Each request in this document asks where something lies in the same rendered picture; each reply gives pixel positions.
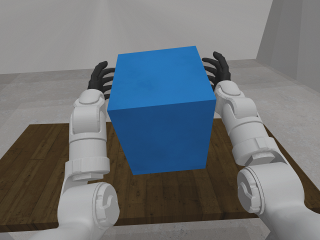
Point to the table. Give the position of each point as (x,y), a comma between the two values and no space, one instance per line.
(32,173)

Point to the left robot upper arm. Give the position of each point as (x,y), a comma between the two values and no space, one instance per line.
(85,212)

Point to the robot left forearm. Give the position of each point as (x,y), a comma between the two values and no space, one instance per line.
(87,141)

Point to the left robot hand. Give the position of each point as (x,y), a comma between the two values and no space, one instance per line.
(97,81)

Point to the right robot upper arm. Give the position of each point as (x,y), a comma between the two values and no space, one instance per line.
(274,193)

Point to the right robot hand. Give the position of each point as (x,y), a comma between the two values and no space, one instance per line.
(221,70)

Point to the carton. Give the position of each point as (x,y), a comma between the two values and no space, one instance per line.
(162,107)

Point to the robot right forearm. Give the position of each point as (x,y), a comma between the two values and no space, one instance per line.
(251,143)

